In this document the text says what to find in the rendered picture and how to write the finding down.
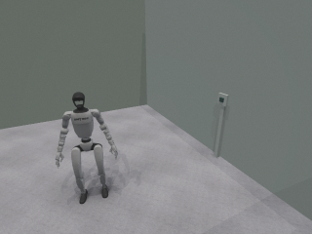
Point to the robot left hand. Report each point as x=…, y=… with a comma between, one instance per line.
x=114, y=149

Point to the robot foot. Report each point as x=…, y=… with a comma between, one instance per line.
x=83, y=197
x=104, y=192

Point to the robot right forearm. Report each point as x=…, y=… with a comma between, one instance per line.
x=61, y=141

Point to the left robot foot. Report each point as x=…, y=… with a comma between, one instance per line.
x=104, y=192

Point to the robot left forearm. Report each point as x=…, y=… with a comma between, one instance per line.
x=108, y=135

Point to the right robot foot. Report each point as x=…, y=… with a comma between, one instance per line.
x=83, y=197

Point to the panel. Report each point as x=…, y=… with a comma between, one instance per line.
x=221, y=122

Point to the right robot upper arm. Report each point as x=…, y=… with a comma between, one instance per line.
x=65, y=122

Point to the robot right hand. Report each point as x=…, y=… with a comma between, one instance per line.
x=59, y=155

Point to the left robot upper arm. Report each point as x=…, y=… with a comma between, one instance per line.
x=97, y=115

